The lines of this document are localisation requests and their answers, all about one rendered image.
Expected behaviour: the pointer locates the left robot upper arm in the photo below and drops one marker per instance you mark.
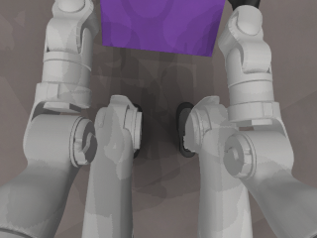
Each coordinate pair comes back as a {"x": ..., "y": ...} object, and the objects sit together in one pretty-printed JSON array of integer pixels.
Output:
[{"x": 56, "y": 147}]

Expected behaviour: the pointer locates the left robot forearm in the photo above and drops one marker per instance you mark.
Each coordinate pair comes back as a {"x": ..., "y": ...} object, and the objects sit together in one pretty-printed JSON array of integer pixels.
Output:
[{"x": 68, "y": 57}]

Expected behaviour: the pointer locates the robot shin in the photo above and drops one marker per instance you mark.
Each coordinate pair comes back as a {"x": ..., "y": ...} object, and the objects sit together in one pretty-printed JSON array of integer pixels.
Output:
[
  {"x": 209, "y": 100},
  {"x": 115, "y": 99}
]

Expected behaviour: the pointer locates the right robot forearm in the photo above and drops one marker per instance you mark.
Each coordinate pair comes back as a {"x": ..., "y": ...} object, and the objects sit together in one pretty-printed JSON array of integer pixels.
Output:
[{"x": 249, "y": 76}]

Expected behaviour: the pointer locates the carton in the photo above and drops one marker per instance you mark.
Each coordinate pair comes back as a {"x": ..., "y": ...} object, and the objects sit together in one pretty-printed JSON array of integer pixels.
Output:
[{"x": 187, "y": 27}]

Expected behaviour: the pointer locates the right robot upper arm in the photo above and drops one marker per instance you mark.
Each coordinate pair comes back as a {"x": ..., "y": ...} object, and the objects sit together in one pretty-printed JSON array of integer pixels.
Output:
[{"x": 263, "y": 161}]

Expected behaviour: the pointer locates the right robot shin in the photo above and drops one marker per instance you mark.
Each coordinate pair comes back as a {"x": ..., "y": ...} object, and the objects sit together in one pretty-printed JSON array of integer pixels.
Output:
[{"x": 209, "y": 100}]

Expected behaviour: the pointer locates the left robot shin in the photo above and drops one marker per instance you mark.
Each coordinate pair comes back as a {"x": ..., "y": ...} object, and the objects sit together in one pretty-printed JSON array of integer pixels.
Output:
[{"x": 115, "y": 99}]

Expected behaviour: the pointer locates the right robot hand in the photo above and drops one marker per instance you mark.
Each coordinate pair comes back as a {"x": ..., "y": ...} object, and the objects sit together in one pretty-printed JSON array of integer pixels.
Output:
[{"x": 237, "y": 3}]

